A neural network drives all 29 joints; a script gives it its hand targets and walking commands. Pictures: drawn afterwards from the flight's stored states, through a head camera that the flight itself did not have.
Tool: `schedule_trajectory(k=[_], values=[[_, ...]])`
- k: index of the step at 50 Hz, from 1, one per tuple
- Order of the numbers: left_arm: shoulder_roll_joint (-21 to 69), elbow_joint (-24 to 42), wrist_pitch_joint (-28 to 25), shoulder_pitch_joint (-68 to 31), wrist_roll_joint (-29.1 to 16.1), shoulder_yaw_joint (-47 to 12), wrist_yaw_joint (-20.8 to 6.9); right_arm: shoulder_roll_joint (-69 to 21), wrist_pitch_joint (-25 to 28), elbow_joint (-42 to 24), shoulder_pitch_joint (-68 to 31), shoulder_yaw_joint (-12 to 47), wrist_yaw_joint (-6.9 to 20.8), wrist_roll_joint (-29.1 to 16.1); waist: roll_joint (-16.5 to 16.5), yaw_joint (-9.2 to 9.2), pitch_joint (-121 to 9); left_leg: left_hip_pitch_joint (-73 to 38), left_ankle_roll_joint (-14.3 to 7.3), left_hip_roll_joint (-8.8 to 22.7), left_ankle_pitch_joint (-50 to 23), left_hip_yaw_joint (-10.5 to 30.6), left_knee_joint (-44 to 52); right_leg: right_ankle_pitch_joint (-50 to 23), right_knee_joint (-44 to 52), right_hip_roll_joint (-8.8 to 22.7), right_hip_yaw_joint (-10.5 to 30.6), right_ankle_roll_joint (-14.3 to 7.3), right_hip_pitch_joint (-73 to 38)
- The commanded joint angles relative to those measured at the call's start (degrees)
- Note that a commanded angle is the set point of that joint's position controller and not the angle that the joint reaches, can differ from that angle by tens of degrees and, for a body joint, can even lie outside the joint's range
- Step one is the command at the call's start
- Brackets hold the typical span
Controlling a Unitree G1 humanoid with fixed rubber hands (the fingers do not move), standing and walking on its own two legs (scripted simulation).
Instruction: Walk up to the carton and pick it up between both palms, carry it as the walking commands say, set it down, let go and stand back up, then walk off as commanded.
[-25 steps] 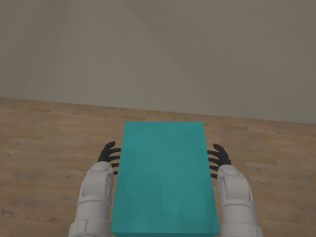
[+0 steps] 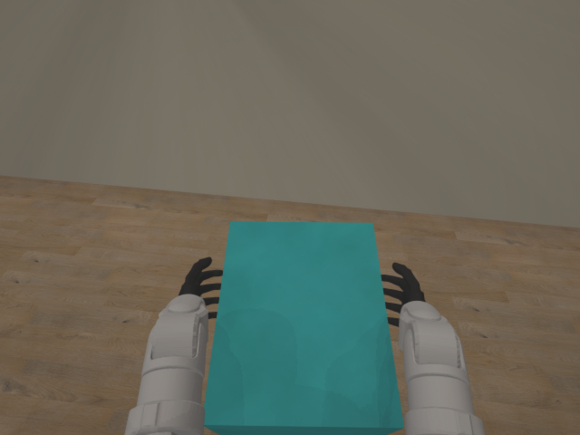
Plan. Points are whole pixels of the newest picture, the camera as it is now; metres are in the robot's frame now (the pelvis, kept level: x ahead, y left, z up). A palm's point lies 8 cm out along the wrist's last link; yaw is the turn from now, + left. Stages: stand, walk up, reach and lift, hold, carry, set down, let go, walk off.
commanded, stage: hold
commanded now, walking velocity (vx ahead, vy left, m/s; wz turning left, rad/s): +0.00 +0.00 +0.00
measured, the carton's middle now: (300, 333) +0.30 +0.00 -0.04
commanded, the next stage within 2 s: carry in 0.44 s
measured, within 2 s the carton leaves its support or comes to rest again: neither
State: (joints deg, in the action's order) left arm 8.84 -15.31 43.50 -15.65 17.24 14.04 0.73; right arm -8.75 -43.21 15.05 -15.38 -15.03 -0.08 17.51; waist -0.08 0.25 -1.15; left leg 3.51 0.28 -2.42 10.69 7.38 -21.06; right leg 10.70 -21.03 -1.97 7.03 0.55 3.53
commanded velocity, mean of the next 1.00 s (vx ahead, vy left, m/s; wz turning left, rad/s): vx -0.10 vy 0.00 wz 0.24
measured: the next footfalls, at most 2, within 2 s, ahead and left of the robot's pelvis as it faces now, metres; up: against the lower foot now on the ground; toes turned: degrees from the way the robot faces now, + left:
right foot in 1.10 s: -0.09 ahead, -0.13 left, +0.00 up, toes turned +14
left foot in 1.56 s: -0.20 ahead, +0.12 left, +0.00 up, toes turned +28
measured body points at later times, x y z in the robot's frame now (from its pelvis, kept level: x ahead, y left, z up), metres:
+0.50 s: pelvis +0.00 +0.00 -0.01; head -0.05 +0.00 +0.44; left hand +0.30 +0.16 +0.04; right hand +0.30 -0.16 +0.04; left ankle +0.02 +0.12 -0.75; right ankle +0.02 -0.13 -0.75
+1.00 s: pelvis -0.09 -0.01 -0.02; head -0.07 +0.02 +0.43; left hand +0.14 +0.25 +0.05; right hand +0.25 -0.05 +0.06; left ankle -0.02 +0.11 -0.75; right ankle -0.08 -0.14 -0.70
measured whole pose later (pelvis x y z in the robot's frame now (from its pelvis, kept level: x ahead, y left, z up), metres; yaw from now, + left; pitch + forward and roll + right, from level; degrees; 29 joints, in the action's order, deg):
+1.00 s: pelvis -0.09 -0.01 -0.02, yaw +18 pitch +5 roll -3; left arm 9.0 15.2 69.0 -16.2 4.7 7.6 16.0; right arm -8.9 -67.6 -13.4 -15.8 -9.4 -10.2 8.0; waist -0.6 -3.2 -2.9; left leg 29.9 -1.7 -2.3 4.3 5.9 -28.9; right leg 25.5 -53.1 -1.6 -2.4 3.8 28.2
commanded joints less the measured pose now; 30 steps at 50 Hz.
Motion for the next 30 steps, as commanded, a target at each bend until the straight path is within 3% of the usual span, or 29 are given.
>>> schedule_trajectory(k=[1, 21, 22, 24, 26, 27, 28, 29, 30], values=[[55.5, 2.4, -2.3, -30.5, -17.8, -33.1, -16.5, -52.8, 2.2, -2.4, -31.8, 33.2, 16.6, -17.9, 0.1, 0.07, -12.9, -1.6, 0.1, -2.6, -7.3, -2.7, 3.5, -7.2, 3.2, -2.9, -2.7, -0.1, -3.3], [55.2, 5.0, -2.1, -27.5, -17.9, -34.1, -15.8, -52.1, 2.0, -5.1, -29.1, 34.4, 15.9, -18.2, -0.1, 0.02, -12.8, -1.8, 0.0, -2.6, -10.1, -2.4, 3.6, -9.8, 3.2, -3.2, -2.4, -0.1, -4.4], [53.5, 6.8, -1.7, -27.3, -18.4, -37.3, -15.7, -51.6, 1.9, -7.1, -29.7, 35.7, 15.8, -20.2, 2.8, -0.06, -12.1, 9.1, 0.0, 8.2, -7.6, 1.7, -2.2, -2.4, -3.9, 7.0, -3.4, -0.3, 4.4], [53.4, 6.7, -1.2, -25.5, -19.1, -36.6, -14.8, -50.4, 1.0, -8.3, -29.0, 35.9, 15.4, -21.1, -1.5, -0.42, -15.5, 11.9, -1.3, 9.8, -16.0, 4.8, -6.9, -6.0, -9.8, 6.7, -3.0, -1.5, 6.5], [52.1, 10.0, -0.2, -26.0, -21.0, -38.3, -13.7, -50.6, -0.3, -10.9, -29.6, 38.3, 14.9, -22.9, -3.5, -0.91, -19.5, 15.7, -1.9, 9.6, -22.7, 5.8, -11.3, -10.8, -13.7, 7.2, -2.3, -2.3, 4.8], [51.7, 13.3, 0.5, -27.6, -22.6, -40.0, -13.2, -50.8, -1.3, -13.2, -30.0, 40.0, 14.5, -24.2, -2.3, -0.92, -20.4, 18.9, -1.7, 8.5, -21.3, 5.3, -14.3, -12.9, -12.8, 8.7, -0.2, -3.4, 3.9], [51.5, 14.6, 1.6, -28.3, -23.5, -41.0, -12.8, -50.8, -2.6, -14.2, -29.8, 40.7, 14.2, -24.9, 1.5, -1.12, -21.4, 22.3, -0.8, 6.1, -17.4, 3.2, -19.3, -19.7, -11.2, 12.3, 3.2, -5.6, 1.8], [51.5, 15.3, 2.8, -27.2, -23.9, -41.8, -12.4, -50.8, -4.2, -15.2, -30.0, 41.9, 14.3, -26.1, 7.0, -1.41, -22.4, 24.3, 0.0, 3.0, -8.0, -0.7, -25.8, -25.8, -7.7, 17.5, 8.0, -9.1, 1.4], [52.3, 16.3, 4.2, -26.2, -24.5, -42.6, -11.9, -50.4, -5.9, -16.6, -31.1, 42.4, 14.2, -27.6, 11.4, -1.47, -23.1, 24.2, 0.2, 2.0, 6.7, -3.3, -34.5, -33.8, -6.2, 23.5, 10.3, -13.1, 4.2]])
